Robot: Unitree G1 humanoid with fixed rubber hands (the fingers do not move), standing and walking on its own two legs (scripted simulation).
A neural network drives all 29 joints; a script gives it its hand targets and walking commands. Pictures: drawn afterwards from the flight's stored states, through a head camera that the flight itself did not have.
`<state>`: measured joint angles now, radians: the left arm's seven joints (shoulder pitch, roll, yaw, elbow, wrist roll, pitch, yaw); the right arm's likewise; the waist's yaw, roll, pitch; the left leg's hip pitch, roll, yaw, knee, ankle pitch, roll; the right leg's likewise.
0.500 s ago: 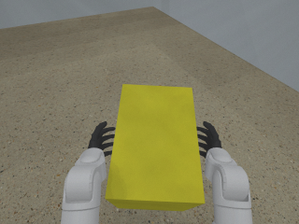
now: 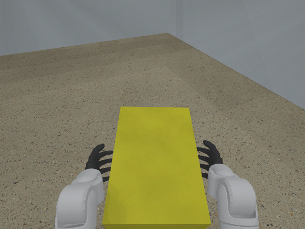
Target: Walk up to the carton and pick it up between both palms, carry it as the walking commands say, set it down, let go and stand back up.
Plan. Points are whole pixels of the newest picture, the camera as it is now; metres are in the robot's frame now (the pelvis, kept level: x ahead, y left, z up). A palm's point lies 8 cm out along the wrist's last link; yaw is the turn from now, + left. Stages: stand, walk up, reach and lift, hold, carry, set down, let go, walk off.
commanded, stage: carry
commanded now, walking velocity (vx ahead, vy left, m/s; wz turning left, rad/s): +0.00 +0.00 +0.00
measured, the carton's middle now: (153, 173) +0.29 +0.00 +0.02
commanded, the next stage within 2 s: none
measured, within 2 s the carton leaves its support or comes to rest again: neither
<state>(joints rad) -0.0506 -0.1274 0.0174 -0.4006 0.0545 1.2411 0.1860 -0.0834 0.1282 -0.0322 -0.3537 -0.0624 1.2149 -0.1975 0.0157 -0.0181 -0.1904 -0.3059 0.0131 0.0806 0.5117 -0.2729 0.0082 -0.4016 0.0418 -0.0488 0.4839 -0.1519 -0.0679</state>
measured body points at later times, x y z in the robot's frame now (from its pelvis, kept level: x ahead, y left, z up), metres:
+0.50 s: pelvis -0.01 +0.01 +0.00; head -0.04 +0.01 +0.45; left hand +0.25 +0.15 +0.08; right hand +0.26 -0.13 +0.08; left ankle -0.01 +0.11 -0.73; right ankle +0.06 -0.07 -0.73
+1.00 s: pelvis +0.01 +0.02 +0.00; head -0.02 +0.02 +0.45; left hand +0.28 +0.16 +0.07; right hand +0.28 -0.13 +0.07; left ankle -0.01 +0.11 -0.73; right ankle +0.06 -0.07 -0.73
